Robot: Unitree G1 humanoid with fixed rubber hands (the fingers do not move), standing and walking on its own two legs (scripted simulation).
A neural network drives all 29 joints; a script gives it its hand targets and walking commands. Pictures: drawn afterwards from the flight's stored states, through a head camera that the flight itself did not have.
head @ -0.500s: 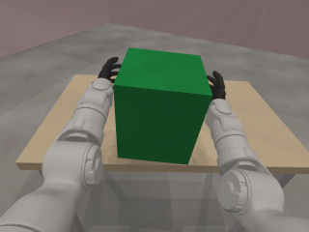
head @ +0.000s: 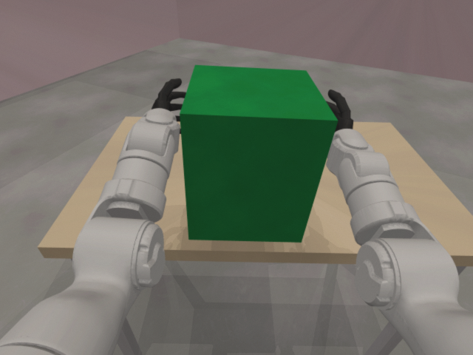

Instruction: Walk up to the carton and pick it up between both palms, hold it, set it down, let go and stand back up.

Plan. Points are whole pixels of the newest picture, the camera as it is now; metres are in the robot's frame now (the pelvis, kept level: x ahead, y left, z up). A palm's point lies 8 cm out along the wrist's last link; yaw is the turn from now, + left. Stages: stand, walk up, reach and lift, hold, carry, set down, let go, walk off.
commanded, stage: reach and lift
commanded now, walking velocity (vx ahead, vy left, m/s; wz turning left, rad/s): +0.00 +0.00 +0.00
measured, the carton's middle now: (248, 153) +0.42 +0.02 +0.19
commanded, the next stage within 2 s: hold in 0.78 s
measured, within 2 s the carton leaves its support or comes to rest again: neither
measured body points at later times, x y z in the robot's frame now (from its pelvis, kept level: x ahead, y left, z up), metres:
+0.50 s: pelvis +0.00 +0.00 +0.00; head -0.06 +0.01 +0.45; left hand +0.41 +0.16 +0.27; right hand +0.42 -0.14 +0.26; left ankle +0.07 +0.08 -0.74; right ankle +0.04 -0.13 -0.74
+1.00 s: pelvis +0.00 +0.00 +0.00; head -0.07 +0.01 +0.44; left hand +0.41 +0.15 +0.28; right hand +0.42 -0.14 +0.28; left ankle +0.07 +0.08 -0.74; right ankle +0.04 -0.13 -0.74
